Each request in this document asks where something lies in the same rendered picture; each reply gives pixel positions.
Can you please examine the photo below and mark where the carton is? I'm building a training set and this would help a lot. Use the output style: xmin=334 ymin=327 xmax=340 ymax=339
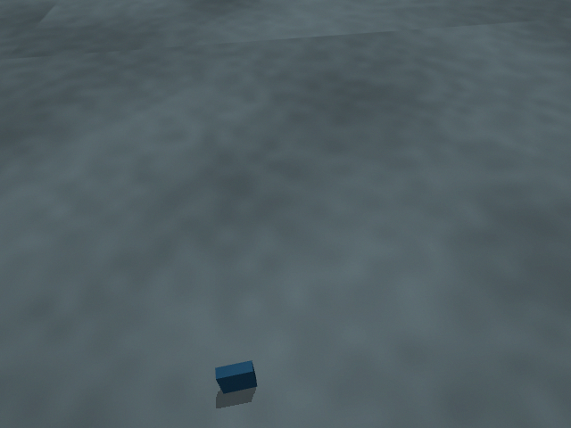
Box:
xmin=215 ymin=361 xmax=257 ymax=394

